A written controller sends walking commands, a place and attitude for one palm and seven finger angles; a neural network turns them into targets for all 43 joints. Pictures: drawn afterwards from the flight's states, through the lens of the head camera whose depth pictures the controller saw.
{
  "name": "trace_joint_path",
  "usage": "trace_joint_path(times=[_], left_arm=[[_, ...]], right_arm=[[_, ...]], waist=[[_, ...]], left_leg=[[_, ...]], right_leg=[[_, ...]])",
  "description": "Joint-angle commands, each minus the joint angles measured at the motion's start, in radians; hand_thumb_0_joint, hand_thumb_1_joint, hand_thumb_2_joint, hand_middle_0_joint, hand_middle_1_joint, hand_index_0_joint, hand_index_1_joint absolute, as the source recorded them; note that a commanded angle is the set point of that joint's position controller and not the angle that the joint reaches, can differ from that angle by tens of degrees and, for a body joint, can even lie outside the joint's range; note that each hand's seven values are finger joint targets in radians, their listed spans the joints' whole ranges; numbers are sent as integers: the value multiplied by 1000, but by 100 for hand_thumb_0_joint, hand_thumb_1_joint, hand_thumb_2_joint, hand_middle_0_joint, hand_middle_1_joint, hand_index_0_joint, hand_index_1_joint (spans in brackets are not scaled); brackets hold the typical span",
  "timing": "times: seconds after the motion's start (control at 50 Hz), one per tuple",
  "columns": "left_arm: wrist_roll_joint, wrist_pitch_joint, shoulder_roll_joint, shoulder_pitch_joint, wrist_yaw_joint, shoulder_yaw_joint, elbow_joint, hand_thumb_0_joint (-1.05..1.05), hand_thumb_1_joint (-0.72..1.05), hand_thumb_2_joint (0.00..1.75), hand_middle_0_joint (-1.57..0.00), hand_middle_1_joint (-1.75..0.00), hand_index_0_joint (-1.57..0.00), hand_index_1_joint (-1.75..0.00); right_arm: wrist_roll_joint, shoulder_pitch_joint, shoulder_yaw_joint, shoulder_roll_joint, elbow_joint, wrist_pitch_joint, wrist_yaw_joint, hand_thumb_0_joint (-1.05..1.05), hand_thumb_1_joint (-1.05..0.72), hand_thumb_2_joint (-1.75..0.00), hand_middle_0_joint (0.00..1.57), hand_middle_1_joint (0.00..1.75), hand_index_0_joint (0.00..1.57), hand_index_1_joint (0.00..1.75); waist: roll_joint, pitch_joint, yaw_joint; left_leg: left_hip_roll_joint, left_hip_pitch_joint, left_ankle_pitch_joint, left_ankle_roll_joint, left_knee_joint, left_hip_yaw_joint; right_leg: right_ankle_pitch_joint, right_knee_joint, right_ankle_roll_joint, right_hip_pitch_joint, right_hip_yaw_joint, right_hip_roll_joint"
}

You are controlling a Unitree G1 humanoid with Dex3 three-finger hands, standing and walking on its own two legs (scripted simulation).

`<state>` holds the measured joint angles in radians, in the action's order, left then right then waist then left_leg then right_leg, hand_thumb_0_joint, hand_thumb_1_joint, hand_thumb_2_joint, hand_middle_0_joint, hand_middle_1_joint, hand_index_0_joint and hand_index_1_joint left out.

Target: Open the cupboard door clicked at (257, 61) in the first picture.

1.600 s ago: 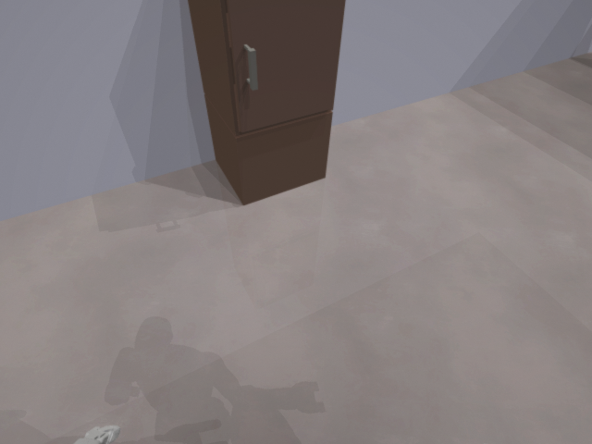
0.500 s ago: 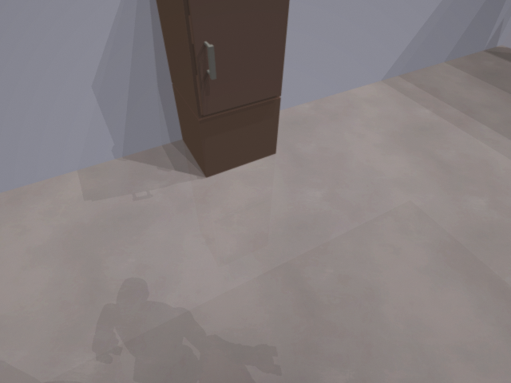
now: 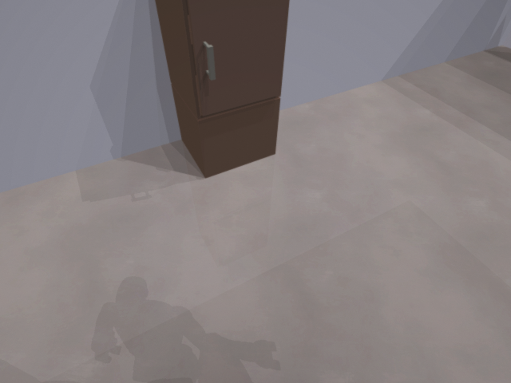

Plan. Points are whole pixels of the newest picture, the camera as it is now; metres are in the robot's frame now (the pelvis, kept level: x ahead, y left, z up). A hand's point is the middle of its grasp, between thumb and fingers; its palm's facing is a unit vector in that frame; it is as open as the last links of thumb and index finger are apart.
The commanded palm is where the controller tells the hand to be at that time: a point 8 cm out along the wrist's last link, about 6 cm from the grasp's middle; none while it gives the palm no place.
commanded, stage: walk to a spot facing it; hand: left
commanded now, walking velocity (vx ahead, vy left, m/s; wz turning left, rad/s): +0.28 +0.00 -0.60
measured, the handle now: (208, 60) +1.27 +0.27 -0.09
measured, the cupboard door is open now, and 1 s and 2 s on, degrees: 0 0 0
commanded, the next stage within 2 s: turn to face it in 1.82 s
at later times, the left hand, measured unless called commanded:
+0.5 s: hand out of the picture +0.10 +0.12 -0.17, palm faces -0.16 -0.97 -0.21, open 7.4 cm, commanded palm none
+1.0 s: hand (214, 256) +0.43 +0.13 -0.19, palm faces -0.40 -0.90 -0.19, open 7.4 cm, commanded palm none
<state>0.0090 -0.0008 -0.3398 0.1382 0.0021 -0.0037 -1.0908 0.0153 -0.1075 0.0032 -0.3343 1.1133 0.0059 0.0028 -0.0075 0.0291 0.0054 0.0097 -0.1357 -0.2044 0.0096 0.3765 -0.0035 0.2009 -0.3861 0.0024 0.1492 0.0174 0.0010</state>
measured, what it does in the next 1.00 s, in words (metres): walks ahead, turning right: left foot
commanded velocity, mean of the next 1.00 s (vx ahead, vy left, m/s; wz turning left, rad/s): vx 0.34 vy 0.00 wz -0.48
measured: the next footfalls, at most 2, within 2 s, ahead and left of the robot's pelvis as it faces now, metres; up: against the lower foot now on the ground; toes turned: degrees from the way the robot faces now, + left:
left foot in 0.82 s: +0.42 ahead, +0.01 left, +0.00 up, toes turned -16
right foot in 1.38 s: +0.49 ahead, -0.31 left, +0.00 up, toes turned -49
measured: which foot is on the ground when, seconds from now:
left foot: down 0.00-0.30, up 0.32-0.80, down 0.82-1.00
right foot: down 0.00-0.82, up 0.84-1.00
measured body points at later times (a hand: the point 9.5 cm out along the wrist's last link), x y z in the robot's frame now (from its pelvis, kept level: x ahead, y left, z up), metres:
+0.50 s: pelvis +0.10 -0.06 +0.00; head +0.11 -0.08 +0.44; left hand +0.11 +0.17 -0.15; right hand +0.09 -0.32 -0.16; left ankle +0.14 +0.08 -0.66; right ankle +0.05 -0.12 -0.75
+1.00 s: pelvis +0.32 -0.04 -0.01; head +0.34 -0.03 +0.44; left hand +0.45 +0.18 -0.17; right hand +0.27 -0.28 -0.14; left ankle +0.38 +0.02 -0.75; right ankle +0.22 -0.14 -0.64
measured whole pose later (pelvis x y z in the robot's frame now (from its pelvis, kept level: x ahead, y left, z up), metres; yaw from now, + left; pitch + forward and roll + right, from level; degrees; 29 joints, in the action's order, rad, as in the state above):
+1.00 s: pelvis +0.32 -0.04 -0.01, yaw -29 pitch -1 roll -1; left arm 0.03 0.00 -0.23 0.30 -0.02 0.10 -1.01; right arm 0.02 -0.22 -0.04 -0.14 0.98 0.07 -0.01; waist -0.05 0.04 0.03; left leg 0.07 -0.24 -0.25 -0.04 0.52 -0.21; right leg 0.30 -1.26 -0.02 0.50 -0.03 -0.04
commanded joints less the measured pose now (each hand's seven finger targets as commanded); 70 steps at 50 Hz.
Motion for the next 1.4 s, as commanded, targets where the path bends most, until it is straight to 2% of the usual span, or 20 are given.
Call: trace_joint_path(times=[0.0,0.1,0.14,0.24,0.26,0.28,0.3,0.4,0.66,0.74,0.78,0.8,0.82,0.88,0.96,1.24,1.3,1.34,1.36,1.38], left_arm=[[8,11,-94,42,2,21,51,0,90,90,-20,-30,-20,-30],[14,17,-65,72,-26,47,123,0,90,90,-20,-30,-20,-30],[15,10,-37,29,-34,55,166,0,90,90,-20,-30,-20,-30],[15,-12,21,196,-49,73,137,0,90,90,-20,-30,-20,-30],[19,-21,-19,335,-42,85,93,0,90,90,-20,-30,-20,-30],[26,-38,-152,447,-20,113,65,0,90,90,-20,-30,-20,-30],[5,-39,-157,490,-1,112,64,0,90,90,-20,-30,-20,-30],[12,-62,-30,300,6,85,114,0,90,90,-20,-30,-20,-30],[20,-78,21,385,25,77,62,0,90,90,-20,-30,-20,-30],[17,-74,-16,311,26,92,79,0,90,90,-20,-30,-20,-30],[4,-74,27,310,18,96,92,0,90,90,-20,-30,-20,-30],[-10,-69,85,370,3,91,103,0,90,90,-20,-30,-20,-30],[-1,-70,67,315,6,90,123,0,90,90,-20,-30,-20,-30],[19,-51,77,205,-20,94,131,0,90,90,-20,-30,-20,-30],[27,5,126,237,-35,95,127,0,90,90,-20,-30,-20,-30],[23,-1,139,-151,-51,68,236,0,90,90,-20,-30,-20,-30],[23,-15,118,-83,-43,71,218,0,90,90,-20,-30,-20,-30],[30,-35,70,146,-35,89,142,0,90,90,-20,-30,-20,-30],[34,-49,-38,275,-24,116,108,0,90,90,-20,-30,-20,-30],[16,-52,-141,385,-5,143,86,0,90,90,-20,-30,-20,-30]], right_arm=[[5,-50,-22,-98,-44,4,-11,0,-90,-90,20,30,20,30],[7,-105,-69,-175,-92,2,-15,0,-90,-90,20,30,20,30],[5,-137,-83,-177,-103,20,-17,0,-90,-90,20,30,20,30],[11,-87,-84,-121,-123,32,-19,0,-90,-90,20,30,20,30],[5,-73,-77,-87,-135,32,-13,0,-90,-90,20,30,20,30],[-6,-44,-57,2,-187,33,-2,0,-90,-90,20,30,20,30],[2,39,-56,-15,-234,43,0,0,-90,-90,20,30,20,30],[10,-12,-69,22,-183,41,9,0,-90,-90,20,30,20,30],[2,153,-62,90,-282,44,25,0,-90,-90,20,30,20,30],[0,-3,-71,65,-243,61,11,0,-90,-90,20,30,20,30],[11,-303,-101,-55,-154,69,-15,0,-90,-90,20,30,20,30],[23,-408,-124,-160,-135,72,-18,0,-90,-90,20,30,20,30],[11,-383,-109,-140,-142,60,-19,0,-90,-90,20,30,20,30],[8,-187,-68,30,-175,75,-19,0,-90,-90,20,30,20,30],[7,-170,-61,68,-159,89,-24,0,-90,-90,20,30,20,30],[19,-421,-67,30,-51,80,-22,0,-90,-90,20,30,20,30],[18,-421,-69,11,-48,72,-22,0,-90,-90,20,30,20,30],[8,-384,-71,-5,-58,69,-19,0,-90,-90,20,30,20,30],[-7,-395,-63,30,-80,69,-5,0,-90,-90,20,30,20,30],[-15,-378,-52,91,-128,74,-7,0,-90,-90,20,30,20,30]], waist=[[11,-22,-5],[142,98,-19],[190,96,-38],[105,15,56],[-33,-37,113],[-413,-36,152],[-319,-20,162],[-15,48,33],[-112,70,64],[-120,1,-16],[41,-168,-127],[329,-278,-126],[259,-226,-113],[148,34,-27],[149,50,33],[126,96,-81],[138,37,-43],[120,-101,69],[-46,-230,123],[-241,-341,136]], left_leg=[[114,1,-166,-23,-37,57],[261,-18,-493,-112,-156,206],[362,56,-337,-181,-191,238],[279,-71,-60,-92,101,-44],[200,-198,-115,-44,338,-129],[56,-525,-373,23,679,-210],[51,-610,-399,12,797,-77],[132,-528,-103,29,782,-13],[88,-543,27,41,437,-67],[14,-196,10,2,214,-111],[144,273,70,-38,133,29],[467,442,72,-136,25,440],[523,321,-37,-180,-99,549],[405,-30,-125,-133,-167,276],[321,-170,-76,-103,-203,-1],[342,177,329,-121,-140,-216],[348,221,657,-102,16,-271],[303,121,766,-48,340,-326],[252,-178,435,-2,621,-338],[71,-475,-354,52,954,-258]], right_leg=[[169,40,-30,89,123,-81],[267,-230,-26,310,27,34],[283,-421,-10,410,-22,-12],[142,-199,-16,80,-110,-20],[93,-73,-35,-115,-60,-27],[186,110,-140,-251,428,-298],[131,198,-213,-228,641,-378],[22,177,-215,-21,381,-270],[-388,121,-177,-139,250,-190],[-597,-47,-146,-69,212,-157],[-358,-421,-88,159,144,-52],[310,-779,-36,391,7,83],[362,-928,-48,441,67,46],[147,-968,-32,476,33,-86],[34,-884,-11,412,0,-111],[-26,-331,-15,501,-145,-91],[69,-248,-59,353,-200,-21],[-12,-136,-97,-4,-227,28],[-43,-116,-164,-351,10,-166],[-257,-32,-298,-540,511,-447]])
